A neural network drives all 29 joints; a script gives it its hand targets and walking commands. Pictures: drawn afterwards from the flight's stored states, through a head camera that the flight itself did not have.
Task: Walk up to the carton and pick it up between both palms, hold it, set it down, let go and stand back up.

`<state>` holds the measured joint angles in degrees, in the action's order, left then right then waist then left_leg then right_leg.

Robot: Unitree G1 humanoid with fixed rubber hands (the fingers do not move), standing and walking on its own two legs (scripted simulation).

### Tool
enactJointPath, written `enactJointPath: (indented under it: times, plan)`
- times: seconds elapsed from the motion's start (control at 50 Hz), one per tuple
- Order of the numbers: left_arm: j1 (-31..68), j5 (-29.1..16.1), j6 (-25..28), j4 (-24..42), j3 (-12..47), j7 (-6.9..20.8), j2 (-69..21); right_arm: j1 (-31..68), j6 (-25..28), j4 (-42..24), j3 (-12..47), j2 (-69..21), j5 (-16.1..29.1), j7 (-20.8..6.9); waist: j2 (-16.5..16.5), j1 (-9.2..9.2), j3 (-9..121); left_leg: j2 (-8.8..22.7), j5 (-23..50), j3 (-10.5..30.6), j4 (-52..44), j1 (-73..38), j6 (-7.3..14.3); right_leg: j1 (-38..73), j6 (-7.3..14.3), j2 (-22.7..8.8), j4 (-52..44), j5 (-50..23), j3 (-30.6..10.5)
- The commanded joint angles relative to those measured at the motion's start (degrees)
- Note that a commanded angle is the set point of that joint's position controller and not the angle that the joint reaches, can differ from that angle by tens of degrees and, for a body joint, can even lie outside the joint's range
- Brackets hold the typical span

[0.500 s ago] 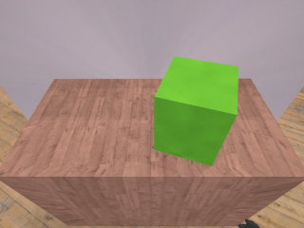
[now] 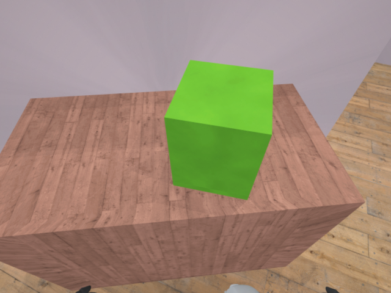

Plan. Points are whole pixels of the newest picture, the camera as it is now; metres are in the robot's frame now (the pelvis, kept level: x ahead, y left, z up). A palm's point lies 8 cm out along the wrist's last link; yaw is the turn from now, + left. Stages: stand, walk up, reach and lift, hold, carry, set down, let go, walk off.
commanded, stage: walk up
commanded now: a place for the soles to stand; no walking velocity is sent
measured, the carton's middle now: (219, 132) +0.48 -0.04 +0.04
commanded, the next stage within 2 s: reach and lift in 1.38 s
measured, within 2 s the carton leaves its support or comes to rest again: neither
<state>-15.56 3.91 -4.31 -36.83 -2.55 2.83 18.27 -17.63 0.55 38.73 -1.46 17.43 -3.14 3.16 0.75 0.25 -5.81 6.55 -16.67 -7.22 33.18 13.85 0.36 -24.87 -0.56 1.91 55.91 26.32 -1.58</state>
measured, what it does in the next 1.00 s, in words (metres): steps on the spot: right foot, then left foot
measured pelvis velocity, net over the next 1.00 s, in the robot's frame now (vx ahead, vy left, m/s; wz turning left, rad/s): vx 0.00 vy -0.06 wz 0.10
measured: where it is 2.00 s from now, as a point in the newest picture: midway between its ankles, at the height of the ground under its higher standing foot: outside the picture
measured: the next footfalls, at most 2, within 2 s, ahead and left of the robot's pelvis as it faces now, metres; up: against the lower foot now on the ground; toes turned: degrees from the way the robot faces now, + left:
right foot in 0.16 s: +0.07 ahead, -0.20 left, +0.00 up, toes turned +2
left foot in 0.56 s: +0.03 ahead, +0.06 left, +0.00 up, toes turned +4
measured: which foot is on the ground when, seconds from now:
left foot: down 0.00-0.16, up 0.18-0.54, down 0.56-1.00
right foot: up 0.00-0.14, down 0.16-1.00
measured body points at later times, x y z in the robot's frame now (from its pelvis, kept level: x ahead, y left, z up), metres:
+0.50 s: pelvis -0.01 -0.08 +0.00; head +0.01 -0.09 +0.45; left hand +0.09 +0.19 -0.10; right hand +0.04 -0.36 -0.13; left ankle -0.02 +0.06 -0.71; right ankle +0.03 -0.20 -0.73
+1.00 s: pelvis +0.00 -0.06 +0.00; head +0.00 -0.06 +0.45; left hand +0.07 +0.21 -0.11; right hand +0.14 -0.31 -0.10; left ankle -0.01 +0.06 -0.73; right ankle +0.03 -0.20 -0.73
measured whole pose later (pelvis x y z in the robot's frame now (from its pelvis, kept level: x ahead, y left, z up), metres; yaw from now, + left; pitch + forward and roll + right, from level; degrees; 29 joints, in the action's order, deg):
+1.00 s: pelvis +0.00 -0.06 +0.00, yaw +6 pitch -1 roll +0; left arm -17.5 0.7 -0.1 -39.1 0.1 -0.1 16.2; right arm -17.2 -0.5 38.8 -0.4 15.9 0.2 -0.9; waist 0.1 0.6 -0.9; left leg -1.3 -17.6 4.2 32.4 13.6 0.1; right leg -14.4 -1.9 -3.3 30.8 15.1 2.8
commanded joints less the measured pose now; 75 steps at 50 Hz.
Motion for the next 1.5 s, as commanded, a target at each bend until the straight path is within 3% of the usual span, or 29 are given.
enactJointPath:
  times: [0.0, 0.06, 0.08, 0.1, 0.12, 0.14, 0.16, 0.18, 0.2, 0.22, 0.26, 0.34, 0.42, 0.46, 0.5, 0.52, 0.54, 0.56, 0.58, 0.62, 0.66, 0.7, 0.78, 0.88, 1.36, 1.38, 1.4, 1.42, 1.48]
  plan:
    - [0.4, -1.3, 0.62, 5.08, -1.13, 0.29, 2.07, -0.29, 1.11, -2.46, -3.81, 10.48, 0.08, 1.02, -7.54, -0.35, 4.29, 13.21, 24.27, 8.07, -10.84, -5.02, 12.69, -3.15, -1.6, -5.19, 0.06, -1.72, -3.25]
    - [0.42, -2.59, 1.76, 3.96, -1.14, 0.7, 1.24, 1.32, 0.57, -3.46, -3.56, 11.08, 0.96, -0.46, -13.13, -1.03, 6.1, 8.78, 14.36, 3.37, -7.97, -0.06, 10.02, 7.25, -1.4, -3.78, -14.22, -4.48, 2.05]
    - [-1.13, -2.77, 2.31, 3.29, -1.59, 0.5, 2.09, 1.98, 0.14, -3.71, -3.47, 11.66, 1.27, -0.95, -12.45, -0.01, 6.64, 8.2, 10.61, 2.89, -5.06, 2.95, 9.08, 12.29, -1.07, -2.77, -19.19, -9.33, 3.56]
    - [-4.31, -2.93, 2.93, 1.89, -2.41, 0.18, 3.9, 2.05, -0.34, -4.26, -2.92, 11.05, 1.4, -1.44, -8.82, 1.56, 7.56, 7.29, 6.58, 2.57, -0.57, 6.22, 7.6, 18.05, -0.57, -1.15, -24.88, -14.42, 4.98]
    - [-5.79, -2.8, 3.54, 0.7, -3.33, -0.47, 6.57, -0.68, -0.68, -4.6, -1.84, 8.24, 1.75, -2.03, -1.62, 1.68, 8.22, 4.97, 1.5, 1.03, 5.43, 9.57, 4.96, 21.89, -0.03, -1.38, -28.28, -16.53, 2.96]
    - [-5.63, -2.39, 3.99, 1.22, -4.06, -1.13, 10.5, -3.63, -0.85, -5.77, -0.52, 4.17, 2.55, -2.58, 9.41, 1.49, 8.65, 0.55, -11.47, 0.11, 13.19, 14.03, 0.98, 21.26, 3.5, -10.1, -32.02, -15.74, -10.38]
    - [-3.05, -2.73, 3.85, 2.95, -4.04, -1.82, 14.02, -4.03, -1.73, -6.36, -0.83, 3.67, 3.12, -2.18, 13.26, 1.48, 7.41, -2.61, -24.54, 3.8, 19.31, 12.51, -1.28, 9.74, 10.52, -19.52, -39.13, -5.19, -24.39]
    - [-0.83, -3.37, 3.55, 2.59, -4.31, -2.4, 13.56, -2.28, -2.76, -5.56, -1.77, 6.59, 2.63, -1.52, 9.97, 2.32, 3.47, -1.61, -23.17, 9.2, 24.04, 9.14, -1.3, 0.49, 14.06, -20.74, -42.34, 7.34, -25.82]
    - [1.1, -3.34, 3.7, 2.51, -3.31, -2.87, 10.59, -2.34, -3.05, -4.69, -2.1, 7.66, 2.93, -1.59, 7.2, 1.05, -0.46, -2.26, -18.54, 11.39, 24.59, 10.75, -1.51, 0.54, 12.74, -18.24, -41.66, 5.72, -22.28]
    - [1.99, -2.76, 3.85, 2.36, -2.77, -3.23, 9.29, -4.49, -2.86, -3.46, -2.03, 7.1, 3.05, -1.64, 6.96, 0.05, -1.04, -2.56, -15.64, 11.66, 23.44, 12.16, -1.61, 3.28, 11.31, -16.63, -39.34, -0.25, -18.96]
    - [2.27, -2.07, 4.15, 2.92, -2.34, -3.47, 8.52, -8.17, -2.43, -1.58, -2.29, 7.25, 2.23, -1.67, 8.74, -0.55, 1.05, -2.78, -12.66, 11.48, 23.08, 10.63, -1.91, 4.89, 10.39, -16.09, -37.88, -3.94, -16.72]
    - [-0.53, -1.55, 4.84, 2.84, -2.29, -3.94, 7.05, -5.82, -2.49, -2.72, -3.09, 6.95, 1.37, -2.31, 6.25, 1.62, 2.43, -3.93, -13.24, 11.87, 20.4, 13.3, -2.51, 10.45, 12.28, -18.64, -37.11, -4.92, -17.75]
    - [-1.71, -1.22, 4.69, 2.82, -2.56, -4.55, 7.6, -5.68, -2.34, -3.47, -3.23, 4.71, 1.34, -2.96, 7.25, 2.2, 3.52, -4.52, -12.81, 10.09, 12.81, 11.59, -2.05, 12.84, 12.71, -19.05, -35.43, -8.91, -15.67]
    - [0.56, -1.56, 4.23, 3.26, -2.42, -4.32, 8.04, -7.62, -1.58, -3.04, -3.32, 3.56, 1.71, -3.34, 8.5, 0.49, 4.62, -5.66, -7.85, 7.85, 5.03, 4.58, -1.23, 9.46, 11.13, -16.83, -33.17, -11.05, -11.38]
    - [2.49, -2.32, 3.72, 3.77, -1.83, -3.67, 7.77, -10.33, -0.55, -2.38, -3.78, 4.06, 1.72, -3.59, 7.52, -1.95, 5.59, -7.06, 2.12, 7.0, -5.17, -4.8, 0.45, 3.09, 7.76, -14.36, -30.08, -8.05, -7.65]
    - [1.76, -2.96, 3.63, 3.93, -1.37, -3.3, 6.68, -10.11, -0.03, -2.74, -4.1, 5.44, 1.38, -3.59, 4.42, -2.14, 5.58, -5.7, 3.65, 11.01, -7.25, -7.63, 1.89, -0.76, 5.36, -12.91, -28.01, -4.5, -5.89]
    - [0.39, -3.78, 3.74, 4.78, -0.22, -2.97, 3.42, -8.83, 0.4, -3.35, -4.62, 8.55, 1.15, -3.37, -4.33, -1.75, 6.39, 2.05, -0.88, 23.85, -11.88, -6.87, 4.99, -3.22, 2.14, -8.45, -20.74, -1.12, -0.92]
    - [-0.39, -4.07, 3.53, 4.27, 0.23, -3.16, 1.87, -5.13, 0.29, -3.54, -4.91, 10.58, 2.69, -3.13, -7.44, -0.3, 4.75, 8.18, -7.53, 30.77, -15.47, 3.67, 9.21, 3.32, 0.17, -3.59, -16.71, 0.97, 2.62]
    - [-0.51, -3.42, 3.43, 3.59, -0.09, -3.26, 2.2, -2.38, 0.22, -3.71, -4.23, 9.3, 3.11, -3.11, -6.35, 0.42, 2.68, 7.48, -7.41, 28.33, -15.54, 9.33, 10.15, 8.74, 0.55, -4.7, -16.24, -0.98, 0.66]
    - [-0.87, -3.63, 4.42, 3.22, -0.2, -3.03, 3.33, -0.41, 0.09, -3.73, -2.88, 7.26, 3.02, -3.11, -5.32, 1.27, 2.05, 2.42, 2.31, 20.54, -11.88, 7.32, 6.19, 10.04, 0.84, -4.73, -24.74, -9.64, 1.27]
    - [-1.4, -2.66, 5.36, 2.77, -0.29, -3.22, 4.6, -2.34, 0.03, -3.23, -2.02, 6.57, 3.57, -3.55, -5.78, 0.6, 4.87, -0.48, 4.98, 17.26, -9.06, 6.6, 3.58, 13.98, 1.57, -6.62, -27.46, -15.58, -1.23]
    - [-1.15, -2.85, 5.33, 2.52, -0.52, -3.23, 5.48, -3.46, -0.23, -2.86, -1.96, 6.2, 3.82, -3.78, -5.42, -0.27, 5.24, -1.55, -0.79, 17.13, -9.72, 5.72, 3.19, 12.65, 2.09, -7.48, -28.09, -10.13, -2.72]
    - [-1.71, -3.22, 5.35, 2.18, 0.09, -3.25, 5.36, -2.75, 0.06, -3.21, -1.75, 6.35, 3.48, -3.7, -2.59, -0.22, 4.44, -1.8, 7.83, 17.25, -8.18, 3.4, 3.01, 11.63, 1.8, -7.75, -28.84, -15.48, -1.48]
    - [-1.61, -3.22, 5.48, 2.14, 0.29, -3.25, 5.56, -2.09, 0.03, -3.45, -1.6, 6.02, 3.4, -3.69, -0.42, -0.57, 6.37, -2.44, 10.96, 16.82, -6.48, 1.18, 2.79, 12.46, 2.22, -8.63, -29.41, -17.38, -0.86]
    - [-0.84, -3.04, 5.0, 2.44, 0.05, -3.33, 6.74, -1.77, -0.02, -3.99, -2.03, 6.18, 3.05, -3.73, -0.99, 0.0, 5.37, -4.69, 8.92, 19.75, -5.63, 5.48, 2.18, 14.53, 3.25, -10.49, -30.05, -11.68, 2.11]
    - [24.94, -3.43, -4.31, 9.86, -0.83, -4.22, 8.33, 26.23, 8.4, 3.6, -5.76, -0.64, -3.9, -3.89, -5.06, -0.21, 5.48, -3.37, -6.92, 3.87, -4.0, 16.01, -0.21, 10.67, 3.41, -1.71, -20.44, -4.31, 5.79]
    - [19.32, -2.84, -8.37, 12.48, 0.62, -5.2, 4.79, 21.2, 10.54, 4.48, -7.54, 3.29, -3.32, -5.27, -8.2, -0.36, 2.07, -1.49, -13.86, 4.25, -7.49, 25.5, 1.05, 21.53, 2.8, 0.3, -16.4, -8.43, 7.02]
    - [16.48, -2.34, -10.23, 12.17, -0.71, -4.58, 4.23, 19.3, 10.56, 5.44, -7.87, 3.87, -2.97, -5.73, -4.39, -0.28, 5.66, -1.67, -10.29, 3.37, -5.64, 28.47, 1.73, 26.28, 2.42, -0.22, -14.41, -10.87, 6.54]
    - [11.39, -1.23, -12.65, 15.91, -2.78, -3.87, 4.81, 13.54, 11.54, 7.08, -6.18, 2.98, -1.66, -5.26, -2.08, 0.75, 10.26, -2.53, -2.26, 2.44, -5.91, 18.7, 1.8, 27.43, 1.87, -0.67, -18.89, -14.63, 5.99]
